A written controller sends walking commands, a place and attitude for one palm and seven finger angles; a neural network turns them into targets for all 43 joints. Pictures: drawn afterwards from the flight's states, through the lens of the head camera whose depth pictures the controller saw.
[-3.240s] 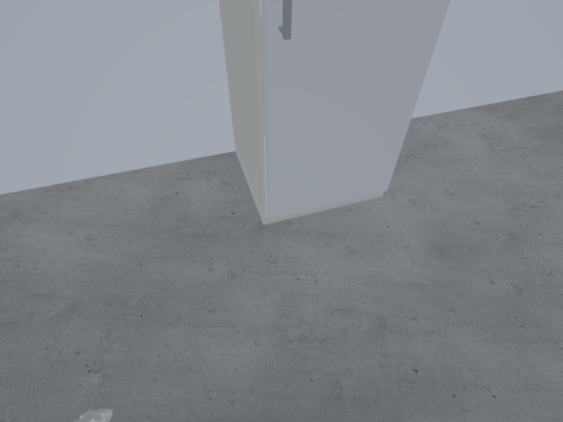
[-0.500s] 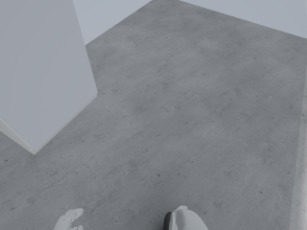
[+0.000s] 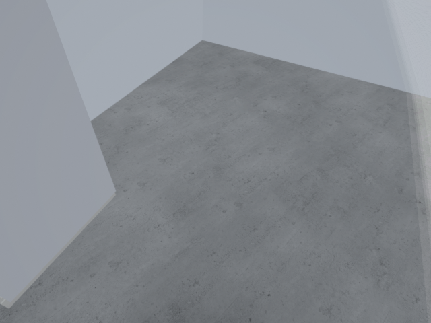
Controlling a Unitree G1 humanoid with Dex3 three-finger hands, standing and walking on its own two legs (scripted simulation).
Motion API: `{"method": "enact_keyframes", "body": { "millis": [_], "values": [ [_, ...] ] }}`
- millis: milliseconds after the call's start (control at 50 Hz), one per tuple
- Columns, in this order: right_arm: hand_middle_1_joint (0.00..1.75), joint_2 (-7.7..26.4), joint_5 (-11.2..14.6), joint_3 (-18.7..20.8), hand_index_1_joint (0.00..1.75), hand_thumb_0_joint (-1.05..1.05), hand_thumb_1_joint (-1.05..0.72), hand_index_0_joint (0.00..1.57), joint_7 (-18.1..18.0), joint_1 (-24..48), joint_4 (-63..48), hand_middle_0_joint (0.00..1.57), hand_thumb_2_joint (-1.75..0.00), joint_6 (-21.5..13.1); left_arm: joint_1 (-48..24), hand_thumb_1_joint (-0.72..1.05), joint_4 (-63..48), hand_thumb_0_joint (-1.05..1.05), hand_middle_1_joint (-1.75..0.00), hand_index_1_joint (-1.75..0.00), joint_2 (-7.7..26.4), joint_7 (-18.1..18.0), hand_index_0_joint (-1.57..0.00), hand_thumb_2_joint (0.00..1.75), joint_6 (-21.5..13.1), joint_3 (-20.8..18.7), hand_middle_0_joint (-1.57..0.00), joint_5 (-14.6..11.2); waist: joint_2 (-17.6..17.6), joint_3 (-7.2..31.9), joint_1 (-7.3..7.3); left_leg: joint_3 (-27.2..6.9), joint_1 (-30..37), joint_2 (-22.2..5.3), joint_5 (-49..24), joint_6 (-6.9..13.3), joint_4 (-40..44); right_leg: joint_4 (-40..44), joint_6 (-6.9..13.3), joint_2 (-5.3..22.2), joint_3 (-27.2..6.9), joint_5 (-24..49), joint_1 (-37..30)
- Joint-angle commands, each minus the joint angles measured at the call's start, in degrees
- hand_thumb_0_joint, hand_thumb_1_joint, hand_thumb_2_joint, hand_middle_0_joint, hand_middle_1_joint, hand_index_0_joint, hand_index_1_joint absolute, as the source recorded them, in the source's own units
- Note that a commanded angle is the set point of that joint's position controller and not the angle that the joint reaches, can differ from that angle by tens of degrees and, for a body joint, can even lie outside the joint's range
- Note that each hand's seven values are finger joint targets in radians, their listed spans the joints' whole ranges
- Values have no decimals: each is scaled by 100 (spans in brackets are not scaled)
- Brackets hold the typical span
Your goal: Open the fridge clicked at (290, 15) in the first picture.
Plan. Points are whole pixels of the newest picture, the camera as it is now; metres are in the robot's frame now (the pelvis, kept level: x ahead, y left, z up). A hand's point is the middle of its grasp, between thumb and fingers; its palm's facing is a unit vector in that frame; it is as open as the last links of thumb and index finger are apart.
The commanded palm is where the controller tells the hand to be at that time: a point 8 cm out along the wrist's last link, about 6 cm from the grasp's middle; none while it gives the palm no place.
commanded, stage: walk to a spot facing it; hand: left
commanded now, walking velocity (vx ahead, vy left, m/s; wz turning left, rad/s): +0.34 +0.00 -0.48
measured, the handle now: out of the picture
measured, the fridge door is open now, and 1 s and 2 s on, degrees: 0 0 0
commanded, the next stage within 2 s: turn to face it in 0.30 s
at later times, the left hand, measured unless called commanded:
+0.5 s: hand (180, 241) +0.36 +0.12 -0.18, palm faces -0.29 -0.93 -0.21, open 7.4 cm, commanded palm none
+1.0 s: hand (164, 229) +0.39 +0.17 -0.19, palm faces +0.00 -0.98 -0.18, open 7.4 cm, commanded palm none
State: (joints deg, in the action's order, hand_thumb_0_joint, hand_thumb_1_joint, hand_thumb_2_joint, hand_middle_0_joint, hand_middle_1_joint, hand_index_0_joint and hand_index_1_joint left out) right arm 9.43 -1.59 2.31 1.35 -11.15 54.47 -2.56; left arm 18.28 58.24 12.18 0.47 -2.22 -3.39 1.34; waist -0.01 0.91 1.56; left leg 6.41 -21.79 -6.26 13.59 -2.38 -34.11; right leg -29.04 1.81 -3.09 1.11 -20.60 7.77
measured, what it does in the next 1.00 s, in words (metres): walks ahead: right foot, then left foot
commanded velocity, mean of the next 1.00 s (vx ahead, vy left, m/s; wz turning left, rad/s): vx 0.07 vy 0.00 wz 0.16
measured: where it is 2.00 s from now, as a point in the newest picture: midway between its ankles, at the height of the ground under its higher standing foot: outside the picture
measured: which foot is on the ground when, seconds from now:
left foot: down 0.00-0.48, up 0.50-0.88, down 0.90-1.00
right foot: down 0.00-0.02, up 0.04-0.46, down 0.48-0.90, up 0.92-1.00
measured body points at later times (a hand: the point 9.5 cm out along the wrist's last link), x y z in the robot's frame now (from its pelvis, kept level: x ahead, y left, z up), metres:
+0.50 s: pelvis +0.20 -0.04 -0.02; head +0.25 -0.05 +0.43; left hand +0.37 +0.17 -0.16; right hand +0.05 -0.22 -0.16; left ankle +0.08 +0.12 -0.71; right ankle +0.28 -0.15 -0.73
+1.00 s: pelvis +0.29 -0.02 -0.01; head +0.33 +0.02 +0.44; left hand +0.39 +0.22 -0.17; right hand +0.33 -0.28 -0.13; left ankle +0.33 +0.07 -0.73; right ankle +0.25 -0.15 -0.67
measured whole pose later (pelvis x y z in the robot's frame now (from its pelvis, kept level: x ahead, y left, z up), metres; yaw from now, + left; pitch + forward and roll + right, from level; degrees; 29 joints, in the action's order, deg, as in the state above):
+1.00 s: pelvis +0.29 -0.02 -0.01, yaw -1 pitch +1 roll -2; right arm 10.8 -1.6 3.3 -0.1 -13.0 53.3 0.4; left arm 8.2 53.9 12.7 -1.1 3.1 -4.9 1.3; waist -3.1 -3.8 -2.2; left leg 7.3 -23.3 -3.0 18.0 3.2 -40.3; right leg -63.8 -3.6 6.0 6.8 -28.2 27.1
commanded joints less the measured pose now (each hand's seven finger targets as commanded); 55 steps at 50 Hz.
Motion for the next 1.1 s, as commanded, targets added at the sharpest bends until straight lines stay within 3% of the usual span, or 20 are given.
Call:
{"method": "enact_keyframes", "body": {
  "millis": [0,20,60,120,280,380,420,440,460,480,500,540,600,700,820,840,880,920,1000,1080],
  "values": [
    [30,1641,-100,399,30,0,-90,20,-180,-2041,230,20,-90,-158,-197,90,-598,0,-30,-30,168,60,-20,90,-121,-71,-20,-65,1827,112,-838,-2976,3061,-2286,1288,1012,2117,-3042,25,62,211,-1087,3206],
    [30,1345,-68,322,30,0,-90,20,-225,-1837,264,20,-90,-147,-424,90,-591,0,-30,-30,416,18,-20,90,-86,-133,-20,5,1445,45,-824,-3168,2605,-2359,1854,1019,2388,-3900,33,378,-231,-906,3350],
    [30,869,-24,174,30,0,-90,20,-245,-1130,69,20,-90,-185,-570,90,-493,0,-30,-30,365,122,-20,90,-28,-197,-20,42,583,-624,-494,-2128,1586,-1948,1594,831,2532,-4289,-13,822,-258,-9,3345],
    [30,634,13,130,30,0,-90,20,-295,-772,70,20,-90,-271,-112,90,-307,0,-30,-30,86,165,-20,90,175,-216,-20,70,521,-582,-141,-611,1258,-1504,365,629,2467,-4148,-186,980,-125,663,3007],
    [30,650,22,182,30,0,-90,20,-322,-1290,388,20,-90,-247,-966,90,-616,0,-30,-30,-174,244,-20,90,279,-187,-20,63,848,-723,-328,771,2070,-1324,-2163,726,2059,-2305,-368,992,527,1145,3280],
    [30,843,8,268,30,0,-90,20,-320,-1347,434,20,-90,-113,-1094,90,-644,0,-30,-30,-108,210,-20,90,188,-155,-20,47,1059,-500,-306,1212,2278,-1355,-4067,643,993,-1021,-88,423,971,1040,2146],
    [30,917,49,254,30,0,-90,20,-296,-1264,477,20,-90,-92,-102,90,-315,0,-30,-30,82,113,-20,90,65,-141,-20,91,986,154,137,1219,2114,-1160,-4463,468,-284,-293,46,174,1131,1526,628],
    [30,769,100,206,30,0,-90,20,-253,-1268,470,20,-90,-87,599,90,-90,0,-30,-30,449,35,-20,90,-26,-211,-20,113,401,652,474,1129,1223,-944,-3440,280,-1395,-31,121,592,713,2822,-810],
    [30,258,198,111,30,0,-90,20,-243,-1514,396,20,-90,-97,1092,90,79,0,-30,-30,1076,-66,-20,90,-115,-329,-20,97,-1043,1489,561,906,-480,-115,919,37,-3114,-299,793,2406,-1308,5684,-2529],
    [30,261,207,79,30,0,-90,20,-323,-1494,352,20,-90,-44,1168,90,149,0,-30,-30,1281,-90,-20,90,-122,-287,-20,-61,-805,1854,485,-44,-530,89,2406,30,-4017,-153,1296,3038,-1521,7248,-2376],
    [30,207,189,57,30,0,-90,20,-333,-1507,363,20,-90,13,730,90,-5,0,-30,-30,1209,-146,-20,90,-119,-262,-20,-51,-1219,1938,360,-615,-607,-6,2152,38,-4225,136,1297,3025,-1501,6363,-1989],
    [30,286,112,81,30,0,-90,20,-324,-1151,435,20,-90,133,-227,90,-198,0,-30,-30,693,-240,-20,90,-27,-120,-20,-47,-346,671,101,-690,-672,-213,1547,58,-4098,582,1004,2685,-837,4610,-502],
    [30,61,80,28,30,0,-90,20,-278,-1408,540,20,-90,393,-1033,90,-407,0,-30,-30,448,-251,-20,90,13,7,-20,-21,-548,14,-378,-496,-146,-205,1192,-27,-3240,1009,632,2396,214,3434,1031],
    [30,155,48,92,30,0,-90,20,-142,-1095,244,20,-90,492,-1162,90,-606,0,-30,-30,536,-249,-20,90,158,-76,-20,-5,-900,-177,-364,-105,-254,-87,897,-68,-2427,1186,491,2308,669,1642,1098],
    [30,374,17,196,30,0,-90,20,-60,-656,-152,20,-90,400,-999,90,-744,0,-30,-30,717,-235,-20,90,262,-255,-20,10,-686,-194,-293,227,254,46,371,20,-627,223,238,2427,953,1266,918],
    [30,527,10,242,30,0,-90,20,-49,-855,-150,20,-90,372,-985,90,-766,0,-30,-30,654,-221,-20,90,304,-243,-20,-15,-45,-86,-399,70,747,45,-141,73,72,-427,57,2255,1072,991,1121],
    [30,1493,-49,438,30,0,-90,20,-104,-1346,-250,20,-90,288,-1137,90,-1216,0,-30,-30,177,-165,-20,90,365,-164,-20,-81,2310,-139,-672,-3107,1096,-1947,-2516,1275,1688,-3065,-653,909,1059,-1982,2636],
    [30,1496,-17,427,30,0,-90,20,-233,-1102,-212,20,-90,253,-1336,90,-1225,0,-30,-30,209,-171,-20,90,361,-198,-20,-3,1577,310,-560,-3040,1306,-1669,-1740,1322,1576,-4267,-571,911,70,-1185,3052],
    [30,1170,17,305,30,0,-90,20,-267,-353,-463,20,-90,162,-933,90,-915,0,-30,-30,413,-98,-20,90,356,-242,-20,-31,775,461,-272,-1768,1328,-894,-2150,1039,1396,-3948,-682,963,-54,-101,2647],
    [30,1304,28,366,30,0,-90,20,-248,-450,-422,20,-90,202,-970,90,-936,0,-30,-30,444,-117,-20,90,395,-222,-20,-65,536,517,-357,-1940,1642,-866,-2194,1197,1429,-3188,-748,850,-52,-233,2466]
  ]
}}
